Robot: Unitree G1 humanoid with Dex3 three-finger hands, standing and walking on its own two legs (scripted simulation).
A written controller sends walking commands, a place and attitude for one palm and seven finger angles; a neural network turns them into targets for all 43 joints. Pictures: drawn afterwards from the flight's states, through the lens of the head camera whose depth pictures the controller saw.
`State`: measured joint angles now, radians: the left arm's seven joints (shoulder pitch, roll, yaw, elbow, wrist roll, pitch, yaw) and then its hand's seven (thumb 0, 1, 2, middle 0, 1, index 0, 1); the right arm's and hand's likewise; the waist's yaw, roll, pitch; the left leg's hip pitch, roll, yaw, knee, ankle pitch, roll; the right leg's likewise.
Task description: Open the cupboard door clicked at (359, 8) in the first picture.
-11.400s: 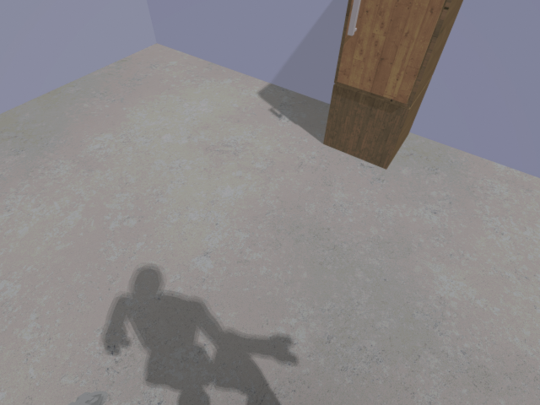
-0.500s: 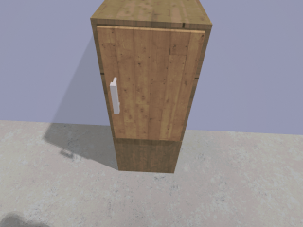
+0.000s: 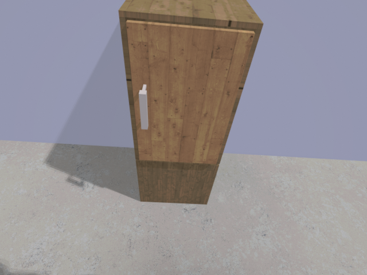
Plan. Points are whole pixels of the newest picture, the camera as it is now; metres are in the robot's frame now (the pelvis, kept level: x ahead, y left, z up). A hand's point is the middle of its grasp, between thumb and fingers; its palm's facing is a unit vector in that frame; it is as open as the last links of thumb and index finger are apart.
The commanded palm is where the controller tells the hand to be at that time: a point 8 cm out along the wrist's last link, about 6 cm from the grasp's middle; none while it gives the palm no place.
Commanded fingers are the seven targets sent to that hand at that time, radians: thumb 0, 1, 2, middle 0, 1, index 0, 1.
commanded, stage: shuffle to correct the standing spot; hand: left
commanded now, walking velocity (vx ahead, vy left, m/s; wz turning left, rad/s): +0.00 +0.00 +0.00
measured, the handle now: (144, 107) +0.64 +0.16 +0.00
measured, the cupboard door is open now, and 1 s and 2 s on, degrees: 0 0 0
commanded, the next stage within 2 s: come to a stop and stand still in 0.92 s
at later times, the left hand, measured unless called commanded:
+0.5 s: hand out of the picture -0.06 +0.21 -0.18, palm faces +0.03 -0.99 -0.11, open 7.4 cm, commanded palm none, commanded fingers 0.00 0.90 0.90 -0.20 -0.30 -0.20 -0.30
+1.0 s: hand (111, 270) +0.18 +0.18 -0.15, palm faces +0.04 -0.98 -0.20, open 7.2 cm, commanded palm none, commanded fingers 0.00 0.90 0.90 -0.20 -0.30 -0.20 -0.30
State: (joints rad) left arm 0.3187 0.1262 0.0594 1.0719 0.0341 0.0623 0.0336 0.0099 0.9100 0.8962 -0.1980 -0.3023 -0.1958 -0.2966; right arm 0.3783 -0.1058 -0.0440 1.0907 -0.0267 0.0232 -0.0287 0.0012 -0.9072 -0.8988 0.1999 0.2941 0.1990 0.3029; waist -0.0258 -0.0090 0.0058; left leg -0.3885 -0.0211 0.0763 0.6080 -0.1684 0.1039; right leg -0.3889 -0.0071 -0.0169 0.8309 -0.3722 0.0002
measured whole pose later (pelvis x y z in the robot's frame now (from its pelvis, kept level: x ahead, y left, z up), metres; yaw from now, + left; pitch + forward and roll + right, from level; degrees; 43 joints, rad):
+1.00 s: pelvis +0.10 +0.00 +0.01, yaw +0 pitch +1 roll -1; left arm 0.19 0.14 0.06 0.98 0.03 -0.01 0.02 0.00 0.94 0.90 -0.20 -0.30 -0.20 -0.30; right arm 0.28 -0.17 -0.06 1.08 -0.03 0.02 -0.02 0.01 -0.91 -0.90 0.20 0.29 0.20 0.30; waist -0.03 0.03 0.05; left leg -0.42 0.07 0.07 1.00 -0.50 0.00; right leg -0.26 -0.03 -0.13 0.52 -0.28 -0.02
